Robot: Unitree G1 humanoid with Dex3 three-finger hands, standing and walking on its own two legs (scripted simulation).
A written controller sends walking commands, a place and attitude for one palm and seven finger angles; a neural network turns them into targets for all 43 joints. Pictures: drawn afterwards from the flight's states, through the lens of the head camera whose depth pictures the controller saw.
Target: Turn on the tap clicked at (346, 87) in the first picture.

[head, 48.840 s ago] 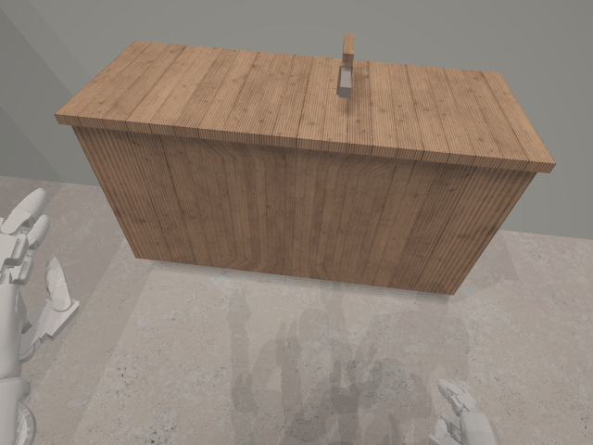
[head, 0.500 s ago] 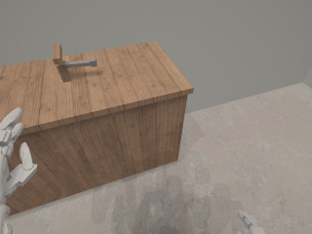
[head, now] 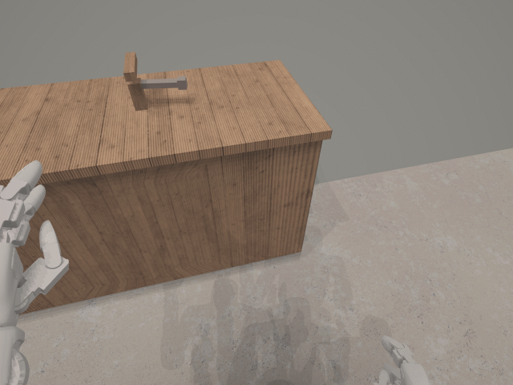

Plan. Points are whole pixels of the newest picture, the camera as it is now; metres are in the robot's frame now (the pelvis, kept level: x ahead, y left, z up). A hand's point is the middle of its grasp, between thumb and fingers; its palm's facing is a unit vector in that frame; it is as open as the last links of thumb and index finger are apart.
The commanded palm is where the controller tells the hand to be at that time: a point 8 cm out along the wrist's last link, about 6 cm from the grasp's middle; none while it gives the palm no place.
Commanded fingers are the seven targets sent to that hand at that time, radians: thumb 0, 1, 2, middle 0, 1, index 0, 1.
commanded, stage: stop stepping back and stand still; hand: left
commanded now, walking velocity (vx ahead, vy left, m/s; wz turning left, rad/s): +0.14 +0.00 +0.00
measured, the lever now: (182, 83) +0.88 +0.27 +0.06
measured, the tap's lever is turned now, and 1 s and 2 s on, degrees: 80 80 80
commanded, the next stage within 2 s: stand and check the lever's angle in 0.42 s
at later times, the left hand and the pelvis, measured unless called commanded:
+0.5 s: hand (78, 255) +0.21 +0.22 +0.18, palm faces +0.39 -0.82 -0.42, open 7.4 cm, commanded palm +0.16 +0.26 +0.19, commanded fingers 0.00 0.90 0.90 -0.20 -0.30 -0.20 -0.30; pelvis +0.00 -0.02 +0.00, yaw +1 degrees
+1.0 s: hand (77, 233) +0.25 +0.23 +0.18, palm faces +0.39 -0.85 -0.36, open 7.4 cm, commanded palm +0.19 +0.27 +0.19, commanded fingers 0.00 0.90 0.90 -0.20 -0.30 -0.20 -0.30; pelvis +0.03 -0.01 +0.01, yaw -1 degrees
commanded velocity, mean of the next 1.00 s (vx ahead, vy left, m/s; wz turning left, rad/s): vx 0.02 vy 0.03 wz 0.00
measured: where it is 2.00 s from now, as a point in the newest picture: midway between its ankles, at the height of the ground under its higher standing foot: outside the picture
